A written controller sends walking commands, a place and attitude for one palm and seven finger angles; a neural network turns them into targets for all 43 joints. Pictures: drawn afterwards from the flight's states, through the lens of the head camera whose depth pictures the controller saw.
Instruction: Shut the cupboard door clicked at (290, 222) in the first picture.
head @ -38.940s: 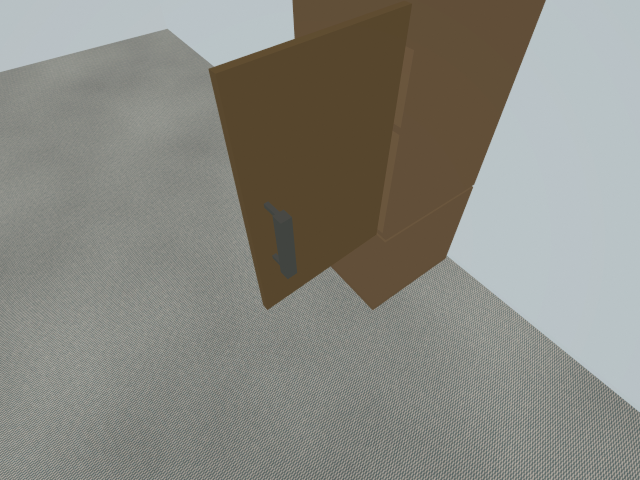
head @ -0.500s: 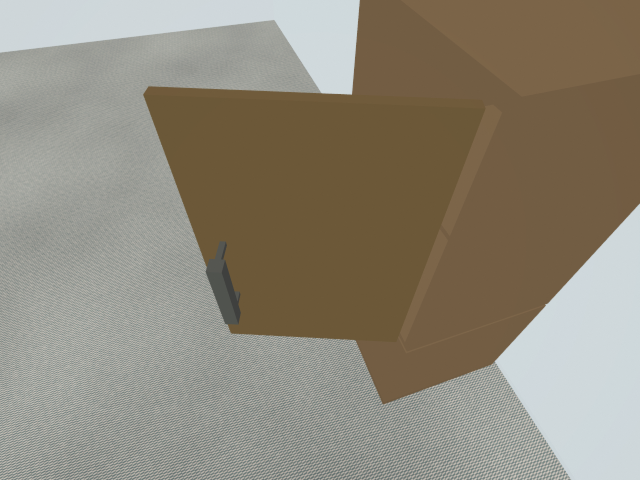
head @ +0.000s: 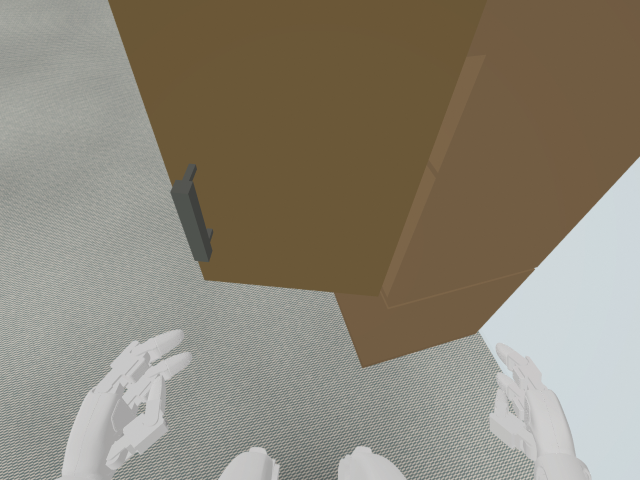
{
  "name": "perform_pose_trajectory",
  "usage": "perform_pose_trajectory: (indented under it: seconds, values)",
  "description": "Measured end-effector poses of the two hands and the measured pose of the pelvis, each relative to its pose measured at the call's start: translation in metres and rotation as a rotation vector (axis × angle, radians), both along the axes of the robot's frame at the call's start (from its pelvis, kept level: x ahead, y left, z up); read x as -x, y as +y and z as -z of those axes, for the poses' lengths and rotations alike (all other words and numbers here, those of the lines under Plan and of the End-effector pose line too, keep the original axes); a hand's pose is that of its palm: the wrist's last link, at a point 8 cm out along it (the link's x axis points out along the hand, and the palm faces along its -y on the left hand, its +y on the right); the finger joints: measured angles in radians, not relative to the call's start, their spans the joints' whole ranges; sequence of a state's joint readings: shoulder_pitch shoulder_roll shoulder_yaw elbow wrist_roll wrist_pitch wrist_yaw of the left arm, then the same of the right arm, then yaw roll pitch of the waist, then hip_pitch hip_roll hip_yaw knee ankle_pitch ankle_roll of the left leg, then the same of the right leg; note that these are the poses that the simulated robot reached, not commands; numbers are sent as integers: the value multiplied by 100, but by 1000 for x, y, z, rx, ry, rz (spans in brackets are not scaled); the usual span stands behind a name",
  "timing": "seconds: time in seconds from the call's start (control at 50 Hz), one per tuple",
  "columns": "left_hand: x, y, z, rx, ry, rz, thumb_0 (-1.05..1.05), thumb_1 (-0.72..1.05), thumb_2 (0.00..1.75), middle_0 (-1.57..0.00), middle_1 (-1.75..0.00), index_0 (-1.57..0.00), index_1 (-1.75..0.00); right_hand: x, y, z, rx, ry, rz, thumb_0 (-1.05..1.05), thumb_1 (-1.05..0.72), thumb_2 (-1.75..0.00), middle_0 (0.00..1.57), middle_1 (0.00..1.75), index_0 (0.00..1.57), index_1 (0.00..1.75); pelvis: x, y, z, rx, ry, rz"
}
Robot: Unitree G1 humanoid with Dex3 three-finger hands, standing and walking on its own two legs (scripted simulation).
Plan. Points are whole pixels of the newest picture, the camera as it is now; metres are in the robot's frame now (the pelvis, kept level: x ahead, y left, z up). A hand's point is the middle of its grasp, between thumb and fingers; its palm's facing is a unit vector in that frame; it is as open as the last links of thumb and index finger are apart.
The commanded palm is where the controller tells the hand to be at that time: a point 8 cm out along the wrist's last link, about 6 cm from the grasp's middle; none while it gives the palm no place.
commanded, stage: raise the hand and make a fist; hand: left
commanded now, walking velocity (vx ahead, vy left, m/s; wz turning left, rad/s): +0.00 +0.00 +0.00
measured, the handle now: (197, 214) +0.49 +0.23 -0.01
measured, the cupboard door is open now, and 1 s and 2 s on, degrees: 68 68 68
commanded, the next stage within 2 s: bring the fist close to the handle in 1.52 s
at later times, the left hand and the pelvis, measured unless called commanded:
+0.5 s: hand (124, 398) +0.20 +0.23 +0.02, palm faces +0.11 -0.99 -0.06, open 3.9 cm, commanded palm +0.17 +0.27 +0.01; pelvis -0.02 +0.02 -0.03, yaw +0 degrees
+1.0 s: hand (122, 395) +0.21 +0.24 +0.00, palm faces -0.03 -1.00 -0.02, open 3.1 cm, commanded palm +0.19 +0.30 +0.01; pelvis -0.01 +0.06 -0.03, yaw +0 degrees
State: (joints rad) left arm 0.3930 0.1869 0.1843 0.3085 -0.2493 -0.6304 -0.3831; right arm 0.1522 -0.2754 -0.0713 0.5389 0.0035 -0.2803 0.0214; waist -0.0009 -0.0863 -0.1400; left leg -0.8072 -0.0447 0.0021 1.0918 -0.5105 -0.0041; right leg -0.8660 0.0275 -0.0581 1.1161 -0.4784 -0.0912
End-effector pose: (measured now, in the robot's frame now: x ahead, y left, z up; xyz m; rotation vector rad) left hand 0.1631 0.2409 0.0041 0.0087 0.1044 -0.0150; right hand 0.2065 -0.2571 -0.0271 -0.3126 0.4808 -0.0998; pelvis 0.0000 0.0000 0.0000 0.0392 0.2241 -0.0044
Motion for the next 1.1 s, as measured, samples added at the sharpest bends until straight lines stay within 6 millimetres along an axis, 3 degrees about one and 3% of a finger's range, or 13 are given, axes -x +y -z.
perform_pose_trajectory:
  seconds: [0.06,0.12,0.18,0.22,0.32,0.38,0.5,0.56,0.68,0.82,0.88,1.0,1.1]
  values:
    - [35,19,21,-23,60,-108,1,90,90,-46,-57,-45,-58,-14,2,13,22,-40,-39,1,-91,-90,20,30,20,30,10,-3,20,17,25,-18]
    - [45,32,5,-66,-62,-184,2,90,90,-51,-63,-50,-63,-19,14,33,13,-42,-70,1,-91,-90,20,30,20,30,18,-5,35,38,37,-34]
    - [32,26,-22,-83,-238,-124,2,90,90,-56,-69,-55,-69,-11,32,54,-25,-16,-88,1,-91,-90,20,30,20,30,25,-4,43,58,37,-45]
    - [14,14,-29,-74,-280,-24,2,90,90,-59,-73,-59,-73,1,43,67,-65,13,-81,1,-91,-90,20,30,20,30,29,-2,46,65,37,-46]
    - [-24,-5,-4,-7,-39,152,1,90,90,-69,-82,-68,-83,47,57,85,-157,124,15,2,-91,-90,20,30,20,30,33,3,40,54,41,-23]
    - [-26,3,4,20,69,71,1,90,90,-74,-88,-74,-89,73,54,86,-167,184,82,2,-90,-90,20,30,20,30,30,8,33,47,44,-8]
    - [-10,38,-22,-56,-66,-123,2,90,90,-85,-100,-84,-101,97,41,86,-97,265,118,2,-90,-90,20,30,20,30,22,21,29,54,64,-7]
    - [-7,41,-20,-71,-104,-78,2,91,90,-90,-106,-90,-107,92,38,88,-56,266,100,2,-90,-90,20,30,20,30,20,29,33,64,76,-16]
    - [-14,34,11,4,-20,55,1,90,90,-102,-118,-101,-119,63,46,78,-8,188,85,2,-91,-90,20,30,20,30,19,43,40,78,92,-15]
    - [-25,54,-23,-18,-148,-40,2,90,90,-115,-132,-114,-133,25,79,60,-34,116,18,2,-91,-90,20,30,20,30,11,54,35,94,89,-18]
    - [-25,58,-23,-24,-126,-45,2,90,90,-120,-138,-119,-139,15,94,57,-59,112,-16,1,-91,-90,20,30,20,30,8,58,33,100,89,-23]
    - [-27,54,2,-14,9,19,1,90,90,-127,-146,-126,-146,10,106,58,-63,125,-47,1,-90,-90,20,30,20,30,6,60,33,105,97,-27]
    - [-33,61,-16,-30,-95,-19,2,90,90,-129,-148,-128,-149,17,100,65,-51,169,-36,1,-90,-90,20,30,20,30,4,58,34,107,100,-26]
